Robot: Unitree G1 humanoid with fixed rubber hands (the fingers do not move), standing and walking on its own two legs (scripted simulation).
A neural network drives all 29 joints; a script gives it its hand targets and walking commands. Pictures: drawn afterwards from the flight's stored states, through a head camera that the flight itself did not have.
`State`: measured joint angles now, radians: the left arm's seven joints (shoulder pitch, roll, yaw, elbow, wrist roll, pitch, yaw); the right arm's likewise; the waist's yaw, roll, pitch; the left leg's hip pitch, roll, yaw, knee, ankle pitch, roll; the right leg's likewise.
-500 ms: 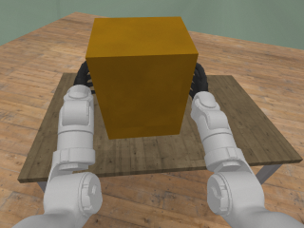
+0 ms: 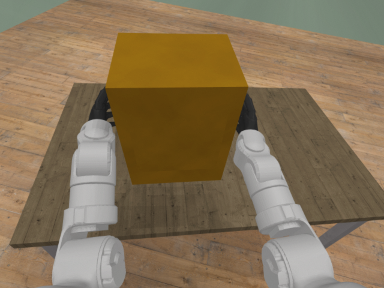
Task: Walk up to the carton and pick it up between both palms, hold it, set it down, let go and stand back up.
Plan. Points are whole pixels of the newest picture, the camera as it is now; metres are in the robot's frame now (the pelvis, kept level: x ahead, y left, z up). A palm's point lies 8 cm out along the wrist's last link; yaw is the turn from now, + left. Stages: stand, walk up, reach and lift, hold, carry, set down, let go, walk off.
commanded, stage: hold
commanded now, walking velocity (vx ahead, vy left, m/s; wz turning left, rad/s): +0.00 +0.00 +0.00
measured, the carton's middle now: (175, 115) +0.42 +0.01 +0.15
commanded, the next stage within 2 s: none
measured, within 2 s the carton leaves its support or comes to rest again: neither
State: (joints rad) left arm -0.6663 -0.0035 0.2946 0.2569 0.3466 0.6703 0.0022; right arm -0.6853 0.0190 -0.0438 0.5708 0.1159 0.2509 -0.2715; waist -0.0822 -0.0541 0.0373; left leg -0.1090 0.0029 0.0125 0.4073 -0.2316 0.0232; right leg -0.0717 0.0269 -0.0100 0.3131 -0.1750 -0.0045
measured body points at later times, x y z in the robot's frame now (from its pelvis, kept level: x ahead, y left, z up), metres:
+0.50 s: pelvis +0.00 -0.01 +0.01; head +0.00 +0.02 +0.46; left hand +0.36 +0.14 +0.17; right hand +0.35 -0.15 +0.17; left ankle +0.00 +0.10 -0.74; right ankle +0.00 -0.12 -0.74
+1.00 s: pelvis -0.09 -0.02 +0.00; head -0.13 +0.02 +0.44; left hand +0.30 +0.15 +0.18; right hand +0.29 -0.15 +0.19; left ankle -0.01 +0.10 -0.74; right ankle +0.00 -0.12 -0.74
